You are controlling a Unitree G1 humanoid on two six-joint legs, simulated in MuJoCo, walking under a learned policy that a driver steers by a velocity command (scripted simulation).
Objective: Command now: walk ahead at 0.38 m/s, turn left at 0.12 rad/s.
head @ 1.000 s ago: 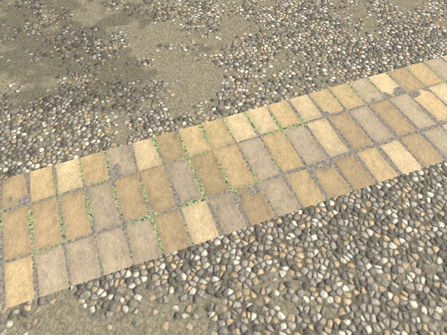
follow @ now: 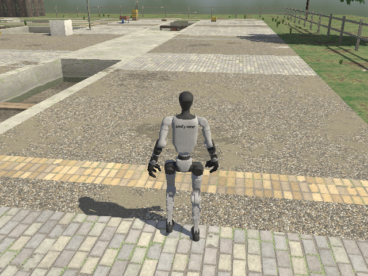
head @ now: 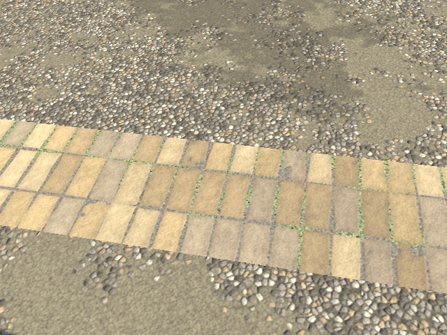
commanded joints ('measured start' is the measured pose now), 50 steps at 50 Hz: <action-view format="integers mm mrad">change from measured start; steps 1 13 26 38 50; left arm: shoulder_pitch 18 -63 -403 -117 -60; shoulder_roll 184 99 56 42 59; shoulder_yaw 49 24 -9 -7 -20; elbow -27 -31 -150 27 117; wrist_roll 1 21 9 -11 3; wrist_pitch -17 -6 0 -44 -3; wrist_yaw -5 -42 -39 5 22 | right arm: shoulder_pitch -157 110 250 224 31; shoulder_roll -47 -65 -84 12 33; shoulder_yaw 2 0 4 11 31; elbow -101 11 160 177 194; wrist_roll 7 17 25 2 16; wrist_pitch -30 -96 -106 -35 2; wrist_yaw -2 -44 -58 -55 -86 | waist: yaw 31 -51 -71 -86 -48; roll -182 66 44 -77 -116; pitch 95 75 127 -21 26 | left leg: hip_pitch -26 423 473 72 189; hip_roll -5 201 207 17 28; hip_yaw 72 -226 -41 -21 42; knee -150 -632 -600 369 -169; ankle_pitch -43 107 710 -56 26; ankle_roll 17 187 190 43 32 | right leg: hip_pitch -54 -586 -476 -125 -186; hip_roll -230 -109 -46 -264 -230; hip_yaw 209 -22 -125 76 76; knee -132 753 313 -2 -17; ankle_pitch -173 -28 164 845 229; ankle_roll -170 -20 -32 -194 -163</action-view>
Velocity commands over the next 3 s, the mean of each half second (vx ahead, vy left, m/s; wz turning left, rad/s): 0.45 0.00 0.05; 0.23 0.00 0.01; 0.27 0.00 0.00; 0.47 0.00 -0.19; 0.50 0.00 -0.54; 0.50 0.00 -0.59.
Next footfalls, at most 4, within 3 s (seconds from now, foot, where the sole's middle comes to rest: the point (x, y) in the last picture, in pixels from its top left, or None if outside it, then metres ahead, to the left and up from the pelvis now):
0.12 left None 0.11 0.12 -0.79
0.60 right None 0.45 -0.05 -0.79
1.06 left None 0.47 0.14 -0.79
1.68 left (215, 261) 0.78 0.12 -0.79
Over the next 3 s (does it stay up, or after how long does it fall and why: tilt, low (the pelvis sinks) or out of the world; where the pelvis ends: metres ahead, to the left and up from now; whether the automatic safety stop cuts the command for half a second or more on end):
stays up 1.31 -0.12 -0.01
